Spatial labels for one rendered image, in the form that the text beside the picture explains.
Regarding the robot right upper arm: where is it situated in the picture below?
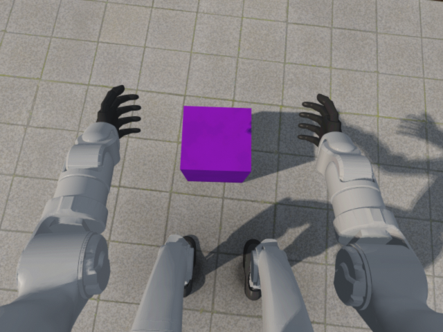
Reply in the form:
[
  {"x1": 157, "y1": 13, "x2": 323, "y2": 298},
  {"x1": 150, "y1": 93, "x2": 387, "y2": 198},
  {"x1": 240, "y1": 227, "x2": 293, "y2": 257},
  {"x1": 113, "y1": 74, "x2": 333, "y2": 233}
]
[{"x1": 334, "y1": 243, "x2": 443, "y2": 332}]

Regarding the right robot shin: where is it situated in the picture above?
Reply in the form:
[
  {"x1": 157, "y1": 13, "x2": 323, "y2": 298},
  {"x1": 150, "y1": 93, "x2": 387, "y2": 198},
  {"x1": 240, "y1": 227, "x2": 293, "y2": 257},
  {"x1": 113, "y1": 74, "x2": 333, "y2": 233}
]
[{"x1": 249, "y1": 239, "x2": 287, "y2": 290}]

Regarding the carton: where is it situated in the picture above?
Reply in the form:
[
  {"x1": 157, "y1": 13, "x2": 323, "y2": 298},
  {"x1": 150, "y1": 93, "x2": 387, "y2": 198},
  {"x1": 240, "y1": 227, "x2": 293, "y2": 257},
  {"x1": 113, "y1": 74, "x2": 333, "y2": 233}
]
[{"x1": 180, "y1": 106, "x2": 251, "y2": 183}]

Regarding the robot left upper arm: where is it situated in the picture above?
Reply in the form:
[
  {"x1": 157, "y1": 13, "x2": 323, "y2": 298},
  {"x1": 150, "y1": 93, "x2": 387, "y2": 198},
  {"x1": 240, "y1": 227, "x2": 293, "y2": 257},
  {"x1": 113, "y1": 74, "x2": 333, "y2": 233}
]
[{"x1": 0, "y1": 231, "x2": 111, "y2": 332}]

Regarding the left robot foot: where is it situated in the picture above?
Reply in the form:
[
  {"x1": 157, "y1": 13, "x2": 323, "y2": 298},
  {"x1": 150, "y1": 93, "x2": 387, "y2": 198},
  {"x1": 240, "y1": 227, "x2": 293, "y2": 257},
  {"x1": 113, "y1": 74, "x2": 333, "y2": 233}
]
[{"x1": 183, "y1": 236, "x2": 196, "y2": 297}]

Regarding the left robot forearm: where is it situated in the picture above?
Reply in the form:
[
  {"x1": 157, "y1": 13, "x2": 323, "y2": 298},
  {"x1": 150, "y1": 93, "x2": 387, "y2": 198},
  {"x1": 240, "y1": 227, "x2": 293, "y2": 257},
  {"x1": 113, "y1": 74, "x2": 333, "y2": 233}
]
[{"x1": 16, "y1": 122, "x2": 120, "y2": 293}]

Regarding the right robot forearm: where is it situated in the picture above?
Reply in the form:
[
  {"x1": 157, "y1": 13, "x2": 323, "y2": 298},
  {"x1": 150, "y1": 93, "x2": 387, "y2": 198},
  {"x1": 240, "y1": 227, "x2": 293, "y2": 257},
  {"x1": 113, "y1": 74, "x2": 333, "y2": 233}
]
[{"x1": 316, "y1": 131, "x2": 428, "y2": 300}]

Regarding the left robot hand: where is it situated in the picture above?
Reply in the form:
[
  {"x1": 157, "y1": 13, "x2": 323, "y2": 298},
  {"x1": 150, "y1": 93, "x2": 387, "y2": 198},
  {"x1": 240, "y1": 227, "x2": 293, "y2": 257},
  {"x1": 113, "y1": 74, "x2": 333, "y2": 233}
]
[{"x1": 96, "y1": 85, "x2": 141, "y2": 139}]

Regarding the right robot hand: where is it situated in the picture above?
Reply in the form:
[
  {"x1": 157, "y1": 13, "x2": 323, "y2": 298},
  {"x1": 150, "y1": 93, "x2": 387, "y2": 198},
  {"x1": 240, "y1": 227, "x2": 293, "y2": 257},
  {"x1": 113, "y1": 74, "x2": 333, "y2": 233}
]
[{"x1": 298, "y1": 94, "x2": 342, "y2": 147}]

